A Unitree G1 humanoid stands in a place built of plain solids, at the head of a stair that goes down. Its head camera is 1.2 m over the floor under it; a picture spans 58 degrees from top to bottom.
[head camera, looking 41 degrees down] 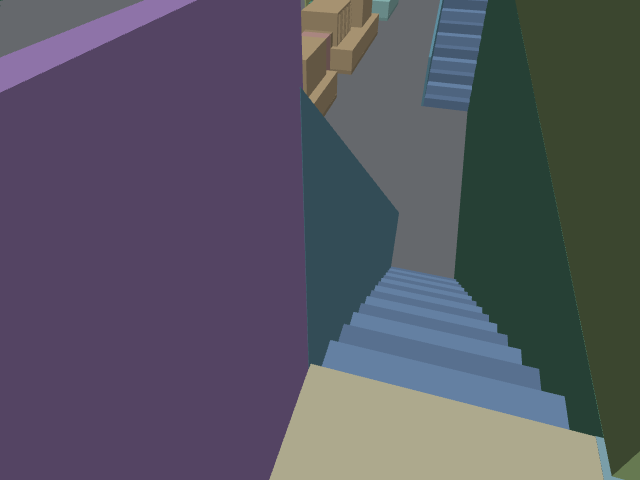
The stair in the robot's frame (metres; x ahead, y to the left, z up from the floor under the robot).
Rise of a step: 0.20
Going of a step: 0.25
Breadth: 0.85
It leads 16 degrees to the right of straight ahead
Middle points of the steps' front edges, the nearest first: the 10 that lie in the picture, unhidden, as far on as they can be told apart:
0.66 -0.38 0.00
0.90 -0.45 -0.20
1.14 -0.52 -0.41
1.38 -0.59 -0.61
1.62 -0.66 -0.81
1.86 -0.73 -1.02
2.10 -0.80 -1.22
2.34 -0.87 -1.43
2.58 -0.94 -1.63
2.81 -1.01 -1.83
